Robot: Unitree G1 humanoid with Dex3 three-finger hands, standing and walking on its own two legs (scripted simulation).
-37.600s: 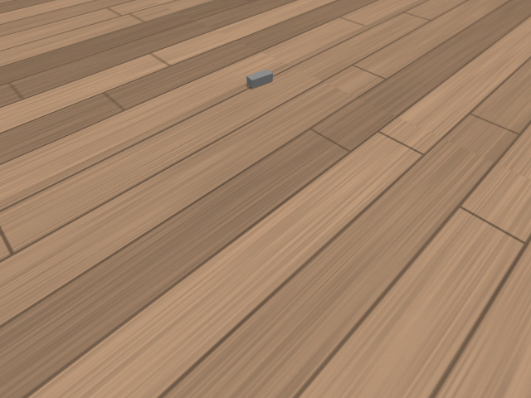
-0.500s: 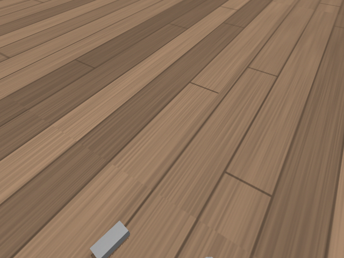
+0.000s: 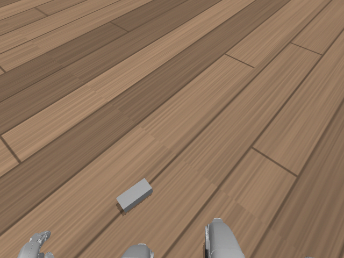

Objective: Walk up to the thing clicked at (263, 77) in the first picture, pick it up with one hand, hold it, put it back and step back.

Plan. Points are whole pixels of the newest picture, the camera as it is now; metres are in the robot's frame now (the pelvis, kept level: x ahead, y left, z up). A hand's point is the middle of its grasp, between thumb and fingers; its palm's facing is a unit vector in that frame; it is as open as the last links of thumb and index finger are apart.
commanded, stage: walk up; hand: left
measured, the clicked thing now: (135, 194) +0.49 +0.22 -0.68
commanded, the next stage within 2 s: stand in 1.50 s
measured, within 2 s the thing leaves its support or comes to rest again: neither
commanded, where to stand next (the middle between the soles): +0.15 +0.03 m, yaw +0 degrees
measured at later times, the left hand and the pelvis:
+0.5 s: hand out of the picture -0.02 +0.26 -0.09, palm faces +0.00 -0.92 -0.40, open 7.4 cm; pelvis -0.01 -0.02 +0.05, yaw -1 degrees
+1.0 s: hand out of the picture +0.11 +0.24 -0.10, palm faces -0.11 -0.92 -0.37, open 7.4 cm; pelvis +0.01 -0.01 +0.04, yaw -5 degrees
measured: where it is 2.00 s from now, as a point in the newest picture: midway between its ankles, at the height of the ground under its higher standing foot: outside the picture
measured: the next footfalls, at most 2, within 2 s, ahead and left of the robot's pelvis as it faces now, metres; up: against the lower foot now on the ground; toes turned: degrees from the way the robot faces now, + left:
right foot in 0.24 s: +0.04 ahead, -0.14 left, +0.00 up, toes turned -4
left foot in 0.62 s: +0.14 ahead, +0.12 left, +0.00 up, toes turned -1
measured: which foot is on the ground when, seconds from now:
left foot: down 0.00-0.28, up 0.30-0.60, down 0.62-1.00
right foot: up 0.00-0.22, down 0.24-1.00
